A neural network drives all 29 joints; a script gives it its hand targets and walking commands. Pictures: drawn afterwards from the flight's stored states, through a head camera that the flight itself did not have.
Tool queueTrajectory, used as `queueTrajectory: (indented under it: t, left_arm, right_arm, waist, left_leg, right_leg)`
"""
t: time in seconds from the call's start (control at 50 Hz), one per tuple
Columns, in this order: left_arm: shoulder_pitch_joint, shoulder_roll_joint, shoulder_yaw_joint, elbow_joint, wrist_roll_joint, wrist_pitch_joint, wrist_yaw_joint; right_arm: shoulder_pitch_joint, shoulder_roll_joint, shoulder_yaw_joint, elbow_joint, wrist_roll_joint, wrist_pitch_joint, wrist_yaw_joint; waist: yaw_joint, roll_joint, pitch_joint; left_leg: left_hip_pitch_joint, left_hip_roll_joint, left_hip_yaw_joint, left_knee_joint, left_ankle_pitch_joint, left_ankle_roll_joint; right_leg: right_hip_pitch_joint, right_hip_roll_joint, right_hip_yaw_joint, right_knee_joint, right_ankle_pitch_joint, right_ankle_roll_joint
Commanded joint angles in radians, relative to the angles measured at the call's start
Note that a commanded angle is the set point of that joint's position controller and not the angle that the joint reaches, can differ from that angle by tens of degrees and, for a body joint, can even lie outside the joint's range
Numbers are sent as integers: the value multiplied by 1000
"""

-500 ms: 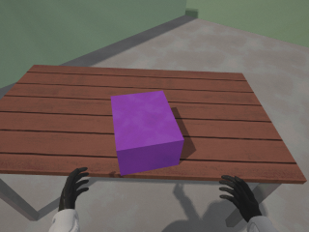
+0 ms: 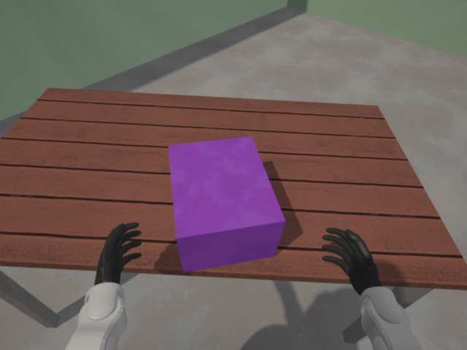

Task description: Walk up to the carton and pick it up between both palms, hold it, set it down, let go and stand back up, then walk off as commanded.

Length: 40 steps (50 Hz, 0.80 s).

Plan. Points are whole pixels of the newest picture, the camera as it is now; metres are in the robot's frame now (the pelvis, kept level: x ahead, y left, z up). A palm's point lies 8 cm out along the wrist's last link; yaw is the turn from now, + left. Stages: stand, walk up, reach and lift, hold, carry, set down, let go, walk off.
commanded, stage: reach and lift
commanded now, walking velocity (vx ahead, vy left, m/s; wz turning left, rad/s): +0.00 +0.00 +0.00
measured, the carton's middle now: (220, 199) +0.45 +0.05 -0.05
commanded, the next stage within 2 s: none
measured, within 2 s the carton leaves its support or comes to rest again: neither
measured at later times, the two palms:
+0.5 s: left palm (116, 221) +0.31 +0.22 +0.06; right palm (337, 214) +0.35 -0.17 +0.06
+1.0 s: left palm (111, 190) +0.35 +0.24 +0.09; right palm (331, 176) +0.42 -0.16 +0.09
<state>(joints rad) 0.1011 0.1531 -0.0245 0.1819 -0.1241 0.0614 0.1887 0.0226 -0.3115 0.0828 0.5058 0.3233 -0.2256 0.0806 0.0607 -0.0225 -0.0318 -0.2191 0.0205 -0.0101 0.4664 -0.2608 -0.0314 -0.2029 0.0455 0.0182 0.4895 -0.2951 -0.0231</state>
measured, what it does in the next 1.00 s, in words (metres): stands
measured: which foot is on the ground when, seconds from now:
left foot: down 0.00-1.00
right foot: down 0.00-1.00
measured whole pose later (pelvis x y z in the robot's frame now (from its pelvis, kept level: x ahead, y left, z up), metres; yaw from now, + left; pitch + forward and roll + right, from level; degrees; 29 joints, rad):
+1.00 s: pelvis +0.00 +0.00 +0.00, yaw +0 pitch +6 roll +0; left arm -0.55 0.15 0.08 0.58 -0.12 0.23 0.17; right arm -0.68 -0.36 0.08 0.93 0.37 -0.01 0.05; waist 0.13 -0.01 -0.07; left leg -0.32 0.02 -0.01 0.47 -0.24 -0.03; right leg -0.30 0.05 0.02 0.47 -0.27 -0.02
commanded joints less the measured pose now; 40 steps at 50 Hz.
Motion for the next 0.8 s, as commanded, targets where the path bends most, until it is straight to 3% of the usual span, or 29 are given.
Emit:
queueTrajectory:
  t: [0.0,0.04,0.08,0.14,0.18,0.2,0.24,0.26,0.3,0.32,0.36,0.4,0.46,0.52,0.54,0.56,0.58,0.64,0.66,0.68,0.7,0.74,0.76,0.78]
  left_arm:
    - [-363,22,122,-283,20,12,-9]
    - [-429,34,137,-227,10,31,-11]
    - [-501,46,145,-221,2,49,-4]
    - [-626,42,125,-93,-14,67,-3]
    - [-661,54,138,-14,-8,84,4]
    - [-694,58,137,37,-7,104,10]
    - [-781,65,137,73,-24,121,24]
    - [-831,60,127,137,-26,139,29]
    - [-862,65,137,158,-15,149,46]
    - [-875,37,118,151,-14,157,48]
    - [-915,38,127,133,-25,155,45]
    - [-871,61,159,104,-11,142,40]
    - [-878,55,178,118,17,143,16]
    - [-880,73,217,63,46,130,3]
    - [-877,69,214,38,42,129,-8]
    - [-882,89,223,62,45,128,-20]
    - [-892,80,222,20,61,116,-18]
    - [-910,66,190,13,29,109,-33]
    - [-916,63,184,2,26,109,-35]
    - [-914,98,215,46,48,104,-36]
    - [-960,77,184,50,35,106,-34]
    - [-980,99,201,105,44,103,-35]
    - [-1020,100,183,72,36,100,-25]
    - [-1005,101,193,89,38,101,-23]
  right_arm:
    - [-433,-219,-65,-262,65,-6,-21]
    - [-494,-235,-82,-232,53,21,-22]
    - [-556,-225,-81,-201,64,45,-19]
    - [-672,-199,-86,-100,51,92,-3]
    - [-702,-194,-88,-11,47,122,4]
    - [-731,-199,-100,50,34,145,9]
    - [-817,-201,-122,67,28,174,10]
    - [-848,-209,-130,125,21,195,11]
    - [-877,-220,-138,184,17,205,16]
    - [-883,-226,-151,192,15,208,14]
    - [-927,-228,-139,162,20,204,8]
    - [-918,-238,-110,116,38,185,-1]
    - [-938,-266,-124,165,22,174,-16]
    - [-974,-261,-86,146,48,150,-33]
    - [-979,-267,-86,116,45,143,-39]
    - [-982,-266,-66,127,57,142,-45]
    - [-996,-262,-67,120,63,128,-49]
    - [-1051,-272,-68,138,86,114,-45]
    - [-1056,-280,-54,133,97,109,-44]
    - [-1060,-269,-27,159,104,112,-40]
    - [-1084,-273,-34,198,108,120,-37]
    - [-1104,-282,-28,248,102,126,-32]
    - [-1133,-299,-49,257,102,127,-30]
    - [-1133,-275,-27,256,106,131,-28]
  waist:
    - [-1,-4,-259]
    - [10,-29,-238]
    - [13,-7,-245]
    - [19,18,-197]
    - [47,24,-164]
    - [45,26,-124]
    - [50,21,-136]
    - [34,-1,-134]
    - [57,8,-141]
    - [34,20,-162]
    - [32,6,-237]
    - [56,-9,-353]
    - [36,10,-406]
    - [63,37,-454]
    - [45,32,-496]
    - [52,24,-478]
    - [59,54,-518]
    - [39,46,-532]
    - [43,47,-551]
    - [78,60,-530]
    - [55,64,-530]
    - [72,43,-521]
    - [58,72,-532]
    - [71,60,-544]
  left_leg:
    - [133,-34,40,-97,426,-18]
    - [107,-30,48,-98,399,-9]
    - [100,-22,54,-91,374,-7]
    - [35,-18,55,-109,218,10]
    - [12,-5,62,-125,143,16]
    - [-7,-3,61,-140,76,18]
    - [-43,7,50,-143,-12,22]
    - [-68,4,46,-148,-67,23]
    - [-89,9,49,-134,-67,17]
    - [-55,9,43,-131,-44,9]
    - [-45,9,38,-107,37,11]
    - [-25,5,46,-68,194,9]
    - [-15,-2,47,-63,325,-6]
    - [-23,-9,53,-30,461,-24]
    - [-22,-13,48,-30,509,-26]
    - [-41,-17,54,-25,516,-30]
    - [-24,-21,53,-21,573,-37]
    - [3,-11,39,-14,617,-48]
    - [18,-13,42,0,647,-51]
    - [1,-9,47,4,639,-50]
    - [24,-2,38,1,645,-53]
    - [6,-2,35,-8,596,-44]
    - [18,1,37,-1,599,-52]
    - [28,3,36,5,605,-50]
  right_leg:
    - [185,-41,54,-108,674,47]
    - [145,-27,54,-113,577,35]
    - [126,-24,56,-119,499,30]
    - [42,-31,60,-138,285,16]
    - [0,-30,60,-149,142,14]
    - [-37,-30,65,-158,54,9]
    - [-76,-33,66,-149,-39,-4]
    - [-86,-33,77,-153,-97,2]
    - [-98,-23,63,-130,-82,-7]
    - [-90,-17,59,-132,-49,-5]
    - [-54,-14,61,-126,52,-1]
    - [29,-3,50,-97,241,10]
    - [89,0,43,-94,438,25]
    - [160,-1,48,-70,645,39]
    - [200,0,48,-59,739,44]
    - [215,-7,53,-51,794,57]
    - [233,-4,53,-38,864,56]
    - [186,6,31,-43,866,56]
    - [185,11,29,-44,873,53]
    - [189,5,37,-47,857,47]
    - [147,12,24,-51,823,50]
    - [121,11,29,-57,768,43]
    - [95,14,20,-64,730,40]
    - [84,21,18,-66,713,34]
